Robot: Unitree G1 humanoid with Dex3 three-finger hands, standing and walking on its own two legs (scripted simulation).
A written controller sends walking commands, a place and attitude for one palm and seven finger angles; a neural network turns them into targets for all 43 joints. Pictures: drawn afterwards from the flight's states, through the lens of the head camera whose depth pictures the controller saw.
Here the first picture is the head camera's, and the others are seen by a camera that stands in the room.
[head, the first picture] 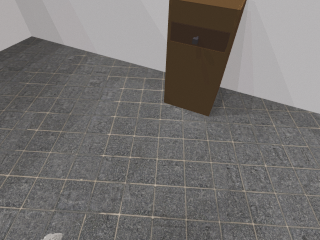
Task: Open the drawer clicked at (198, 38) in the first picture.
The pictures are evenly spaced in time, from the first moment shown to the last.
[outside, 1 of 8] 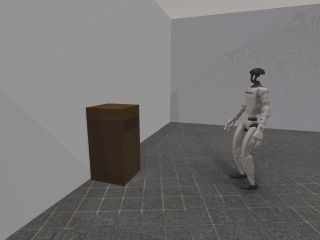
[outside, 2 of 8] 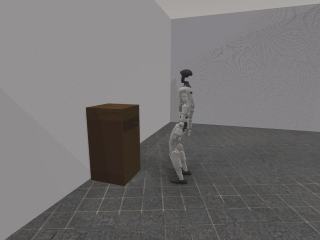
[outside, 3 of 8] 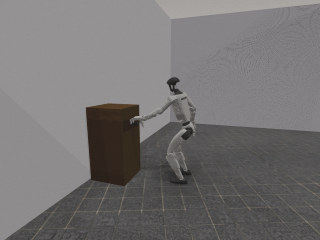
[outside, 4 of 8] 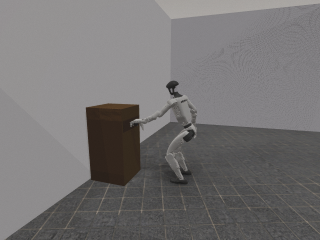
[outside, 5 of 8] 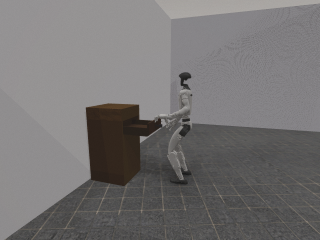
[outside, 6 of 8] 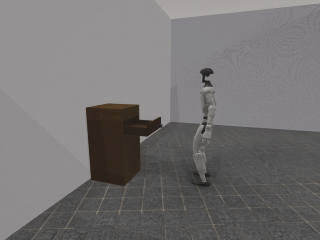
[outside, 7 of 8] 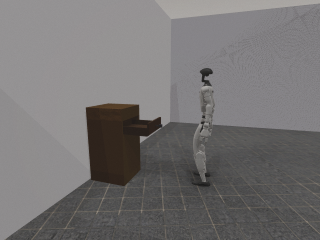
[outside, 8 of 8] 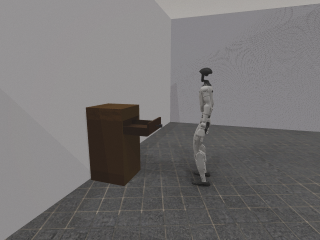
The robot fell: no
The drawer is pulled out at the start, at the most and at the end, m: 0.00 0.30 0.30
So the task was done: yes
